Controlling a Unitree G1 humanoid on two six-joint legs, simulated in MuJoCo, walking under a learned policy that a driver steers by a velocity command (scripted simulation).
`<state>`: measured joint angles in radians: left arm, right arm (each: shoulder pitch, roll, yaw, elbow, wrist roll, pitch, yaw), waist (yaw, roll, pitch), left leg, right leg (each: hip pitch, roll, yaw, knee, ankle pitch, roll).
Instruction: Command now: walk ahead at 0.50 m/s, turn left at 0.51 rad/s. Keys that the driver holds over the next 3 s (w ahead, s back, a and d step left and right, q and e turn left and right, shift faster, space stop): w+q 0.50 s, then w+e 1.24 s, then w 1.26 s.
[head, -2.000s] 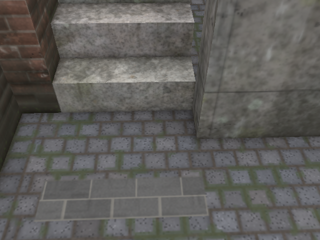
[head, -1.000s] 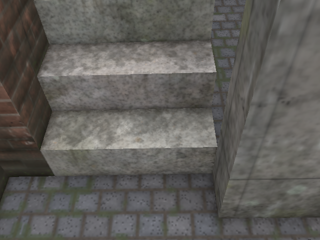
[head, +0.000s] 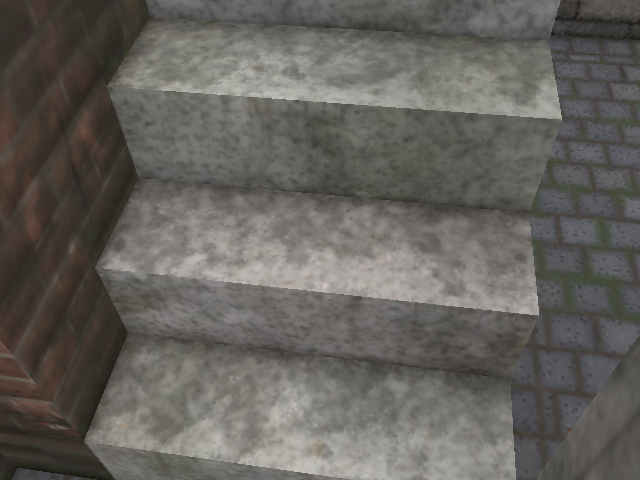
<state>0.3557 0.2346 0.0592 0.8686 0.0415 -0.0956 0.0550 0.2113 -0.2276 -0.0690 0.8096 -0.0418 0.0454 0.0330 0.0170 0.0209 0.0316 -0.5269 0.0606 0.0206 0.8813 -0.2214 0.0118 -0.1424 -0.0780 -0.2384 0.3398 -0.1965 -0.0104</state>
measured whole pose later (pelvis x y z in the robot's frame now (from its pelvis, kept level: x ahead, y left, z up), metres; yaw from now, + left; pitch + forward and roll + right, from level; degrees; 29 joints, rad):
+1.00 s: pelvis +0.20 +0.12 -0.01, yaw +10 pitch +1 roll +2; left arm 0.18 0.20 0.01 0.82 0.00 -0.03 0.05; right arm 0.12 -0.16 0.00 0.84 -0.03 -0.08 -0.06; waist 0.00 -0.04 0.01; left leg -0.17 -0.01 0.10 0.40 -0.25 0.01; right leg -0.27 0.03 0.11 0.52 -0.25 -0.01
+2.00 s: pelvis +0.24 +0.12 +0.00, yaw -21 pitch +2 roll +1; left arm 0.14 0.17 -0.02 0.70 0.05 -0.04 0.02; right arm 0.20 -0.14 0.01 0.67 0.01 0.01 -0.03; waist -0.03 0.00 0.01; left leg -0.29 0.02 0.05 0.77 -0.37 0.00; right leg -0.16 0.07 -0.01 0.34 -0.20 -0.08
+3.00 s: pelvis +0.26 +0.18 +0.00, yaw -19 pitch +2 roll +0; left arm 0.15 0.20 -0.05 0.85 0.00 -0.04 0.04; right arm 0.16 -0.15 0.05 0.79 -0.03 -0.08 -0.03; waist 0.01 -0.04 -0.01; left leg -0.10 -0.10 0.04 0.25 -0.18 0.10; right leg -0.16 -0.02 -0.01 0.32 -0.20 0.02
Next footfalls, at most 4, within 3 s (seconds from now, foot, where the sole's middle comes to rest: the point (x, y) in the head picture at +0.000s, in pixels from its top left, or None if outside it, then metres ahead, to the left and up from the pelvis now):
0.12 left None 0.11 0.13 -0.79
0.56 right None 0.26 0.02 -0.79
0.84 left None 0.19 0.23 -0.79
1.42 left None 0.26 0.25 -0.79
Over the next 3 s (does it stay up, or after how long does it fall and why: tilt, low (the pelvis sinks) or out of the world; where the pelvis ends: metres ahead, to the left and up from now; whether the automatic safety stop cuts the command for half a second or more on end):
stays up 0.26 0.18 0.00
